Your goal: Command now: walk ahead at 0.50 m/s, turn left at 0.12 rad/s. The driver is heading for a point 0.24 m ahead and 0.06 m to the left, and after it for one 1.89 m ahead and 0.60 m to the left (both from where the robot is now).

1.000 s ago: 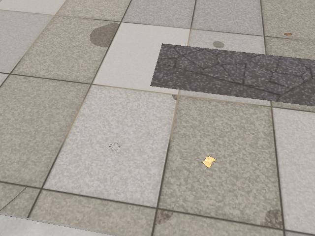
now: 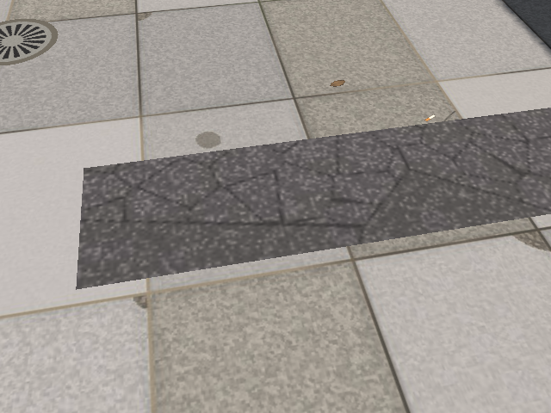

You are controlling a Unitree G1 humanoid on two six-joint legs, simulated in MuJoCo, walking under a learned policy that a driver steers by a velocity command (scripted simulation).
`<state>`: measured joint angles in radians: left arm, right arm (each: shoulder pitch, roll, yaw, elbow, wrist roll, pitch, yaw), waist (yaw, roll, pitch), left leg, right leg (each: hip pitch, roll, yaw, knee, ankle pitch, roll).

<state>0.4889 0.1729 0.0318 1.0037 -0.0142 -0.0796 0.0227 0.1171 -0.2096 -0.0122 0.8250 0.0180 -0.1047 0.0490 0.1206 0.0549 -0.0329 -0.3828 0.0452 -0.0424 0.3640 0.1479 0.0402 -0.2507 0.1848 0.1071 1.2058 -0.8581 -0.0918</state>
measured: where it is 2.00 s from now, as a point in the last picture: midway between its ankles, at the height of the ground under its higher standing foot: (201, 244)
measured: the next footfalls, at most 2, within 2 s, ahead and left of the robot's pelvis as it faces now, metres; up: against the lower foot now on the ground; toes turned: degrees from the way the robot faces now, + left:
right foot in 0.38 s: +0.40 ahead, -0.09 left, +0.00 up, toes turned +16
left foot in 0.92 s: +0.54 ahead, +0.27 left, +0.00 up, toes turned +33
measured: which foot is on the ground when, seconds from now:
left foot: down 0.00-0.40, up 0.42-0.90, down 0.92-1.00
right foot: down 0.00-0.00, up 0.02-0.36, down 0.38-0.92, up 0.94-1.00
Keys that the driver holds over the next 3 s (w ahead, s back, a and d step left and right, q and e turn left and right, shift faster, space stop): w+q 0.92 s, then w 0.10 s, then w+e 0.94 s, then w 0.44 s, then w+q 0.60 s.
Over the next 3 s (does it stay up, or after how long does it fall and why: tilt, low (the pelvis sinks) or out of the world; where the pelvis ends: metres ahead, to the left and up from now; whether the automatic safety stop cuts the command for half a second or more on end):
stays up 1.52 0.43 -0.04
